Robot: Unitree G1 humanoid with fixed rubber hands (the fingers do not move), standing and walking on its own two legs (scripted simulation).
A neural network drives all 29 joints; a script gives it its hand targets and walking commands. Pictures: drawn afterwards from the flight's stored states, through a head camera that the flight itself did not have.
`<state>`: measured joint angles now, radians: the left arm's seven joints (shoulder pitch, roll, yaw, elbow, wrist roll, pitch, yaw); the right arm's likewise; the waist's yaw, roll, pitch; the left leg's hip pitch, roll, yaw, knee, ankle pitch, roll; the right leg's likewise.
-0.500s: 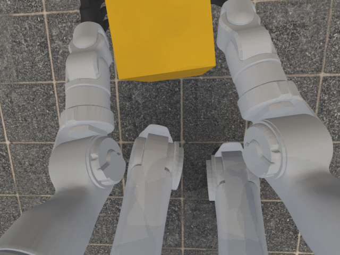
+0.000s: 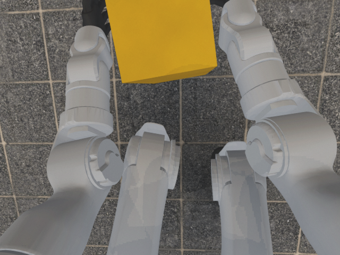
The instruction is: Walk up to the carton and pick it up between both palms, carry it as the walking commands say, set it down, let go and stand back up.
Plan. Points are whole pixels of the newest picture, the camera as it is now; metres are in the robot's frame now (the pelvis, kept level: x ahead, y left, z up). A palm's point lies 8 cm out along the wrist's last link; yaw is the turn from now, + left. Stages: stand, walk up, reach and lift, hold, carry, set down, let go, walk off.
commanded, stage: set down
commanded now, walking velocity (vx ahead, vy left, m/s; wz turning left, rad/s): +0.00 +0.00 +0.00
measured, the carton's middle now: (166, 21) +0.52 +0.13 -0.25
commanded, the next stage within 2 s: none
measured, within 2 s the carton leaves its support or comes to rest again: rests again in 0.06 s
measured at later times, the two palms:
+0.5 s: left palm (96, 27) +0.48 +0.25 -0.18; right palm (233, 0) +0.55 +0.02 -0.17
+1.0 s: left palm (70, 23) +0.48 +0.29 -0.16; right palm out of the picture +0.56 -0.01 -0.16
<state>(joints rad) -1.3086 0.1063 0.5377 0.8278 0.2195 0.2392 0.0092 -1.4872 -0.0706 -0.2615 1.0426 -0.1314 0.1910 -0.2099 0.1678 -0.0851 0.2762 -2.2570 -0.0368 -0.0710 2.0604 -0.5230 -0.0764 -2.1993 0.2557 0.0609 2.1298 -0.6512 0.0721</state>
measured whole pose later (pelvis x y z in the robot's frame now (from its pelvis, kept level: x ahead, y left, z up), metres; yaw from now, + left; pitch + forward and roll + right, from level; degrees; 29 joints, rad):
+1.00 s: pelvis -0.01 +0.01 +0.00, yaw +2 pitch +39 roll +0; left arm -1.38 0.29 0.33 1.05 -0.08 0.05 0.07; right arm -1.50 -0.26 -0.04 1.04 0.07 0.14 -0.16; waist 0.16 -0.04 0.32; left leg -2.25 -0.04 -0.03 2.03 -0.47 -0.03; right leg -2.17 0.16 0.06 2.11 -0.63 0.07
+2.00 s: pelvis +0.03 +0.02 +0.25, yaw +3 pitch +43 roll -2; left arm -1.05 0.14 0.43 0.76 0.08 0.14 0.03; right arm -1.17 -0.13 -0.24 0.85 -0.12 0.19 -0.14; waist 0.14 -0.05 0.00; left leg -1.57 -0.05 -0.07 1.11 -0.28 -0.01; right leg -1.50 0.10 0.09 1.15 -0.40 0.04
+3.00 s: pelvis +0.11 +0.03 +0.37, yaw +5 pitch +6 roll +0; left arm 0.17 0.19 0.06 0.43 0.00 0.03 -0.07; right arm 0.07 -0.15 -0.09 0.53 -0.05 0.02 0.02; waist 0.03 0.01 0.05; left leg -0.37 -0.05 -0.06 0.47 -0.21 0.01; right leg -0.28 0.02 0.09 0.47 -0.30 0.01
